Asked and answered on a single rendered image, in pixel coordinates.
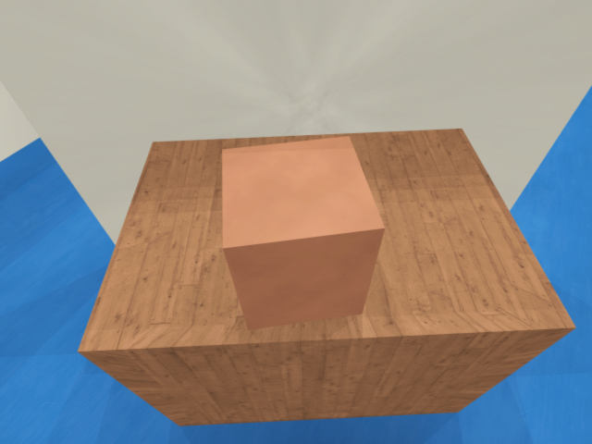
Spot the carton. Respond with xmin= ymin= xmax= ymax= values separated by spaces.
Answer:
xmin=222 ymin=136 xmax=385 ymax=330

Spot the pedestal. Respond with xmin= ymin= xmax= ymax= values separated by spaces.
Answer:
xmin=78 ymin=129 xmax=576 ymax=426

